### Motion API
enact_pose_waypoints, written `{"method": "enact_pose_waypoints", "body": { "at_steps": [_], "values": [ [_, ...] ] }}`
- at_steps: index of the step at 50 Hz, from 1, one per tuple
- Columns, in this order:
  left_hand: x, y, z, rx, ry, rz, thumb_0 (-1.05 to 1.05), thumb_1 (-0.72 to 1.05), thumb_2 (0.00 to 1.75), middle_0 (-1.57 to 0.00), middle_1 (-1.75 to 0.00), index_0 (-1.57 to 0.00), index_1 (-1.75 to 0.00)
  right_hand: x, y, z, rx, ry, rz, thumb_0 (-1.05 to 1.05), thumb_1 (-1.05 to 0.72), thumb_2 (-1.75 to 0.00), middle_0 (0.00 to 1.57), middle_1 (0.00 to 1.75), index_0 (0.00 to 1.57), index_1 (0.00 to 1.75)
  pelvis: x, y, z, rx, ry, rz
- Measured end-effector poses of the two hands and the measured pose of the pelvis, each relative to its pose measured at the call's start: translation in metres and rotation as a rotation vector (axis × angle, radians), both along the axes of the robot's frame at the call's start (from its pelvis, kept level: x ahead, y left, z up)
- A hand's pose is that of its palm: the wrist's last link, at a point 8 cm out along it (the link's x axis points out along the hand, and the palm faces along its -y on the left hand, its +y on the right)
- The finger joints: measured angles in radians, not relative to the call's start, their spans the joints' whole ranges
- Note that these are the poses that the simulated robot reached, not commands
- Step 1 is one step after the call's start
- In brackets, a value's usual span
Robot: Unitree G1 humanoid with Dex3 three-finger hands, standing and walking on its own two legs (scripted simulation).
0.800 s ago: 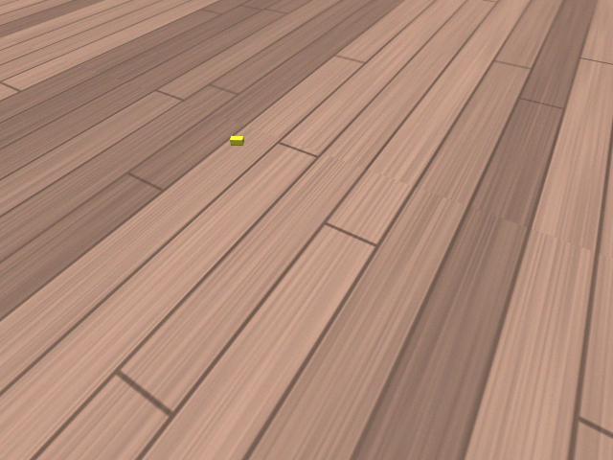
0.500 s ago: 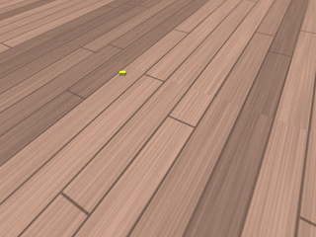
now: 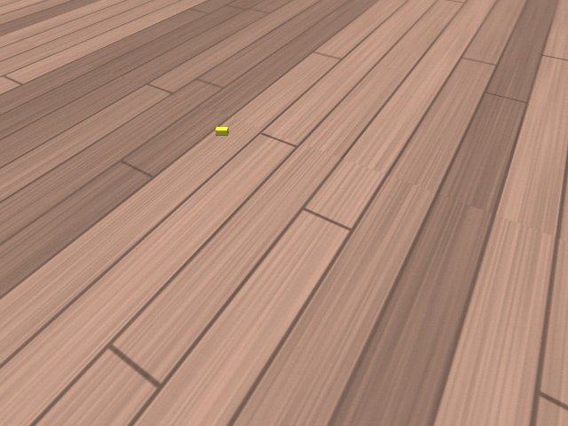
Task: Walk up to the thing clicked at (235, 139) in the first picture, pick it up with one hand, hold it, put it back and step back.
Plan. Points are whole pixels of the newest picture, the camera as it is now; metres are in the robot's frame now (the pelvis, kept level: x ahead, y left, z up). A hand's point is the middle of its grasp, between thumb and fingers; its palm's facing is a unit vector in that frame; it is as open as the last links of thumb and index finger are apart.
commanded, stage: stand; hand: left
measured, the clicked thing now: (222, 131) +1.81 +0.39 -0.77
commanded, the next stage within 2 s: walk up in 0.32 s
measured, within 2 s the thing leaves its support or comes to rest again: neither
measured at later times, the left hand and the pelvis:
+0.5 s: hand out of the picture +0.07 +0.29 -0.15, palm faces +0.05 -0.93 -0.36, open 7.3 cm; pelvis +0.02 +0.01 -0.01, yaw +3 degrees
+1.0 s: hand (87, 336) +0.31 +0.38 -0.15, palm faces -0.01 -0.95 -0.32, open 7.3 cm; pelvis +0.24 +0.10 -0.01, yaw +5 degrees
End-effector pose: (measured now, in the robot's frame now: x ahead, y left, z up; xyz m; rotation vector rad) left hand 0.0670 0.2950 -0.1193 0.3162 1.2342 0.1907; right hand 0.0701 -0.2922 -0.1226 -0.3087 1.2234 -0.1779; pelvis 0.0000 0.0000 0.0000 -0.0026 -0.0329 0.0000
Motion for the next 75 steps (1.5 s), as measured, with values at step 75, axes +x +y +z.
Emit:
{"method": "enact_pose_waypoints", "body": {
  "at_steps": [75],
  "values": [
    [0.471, 0.111, 0.013, 0.024, -0.086, 0.068, 0.0, 0.9, 0.89, -0.21, -0.3, -0.21, -0.3, 0.586, 0.068, 0.021, -0.015, -0.175, 0.176, 0.01, -0.91, -0.9, 0.2, 0.3, 0.2, 0.3, 0.529, 0.086, -0.01, -0.025, -0.002, 0.087]
  ]
}}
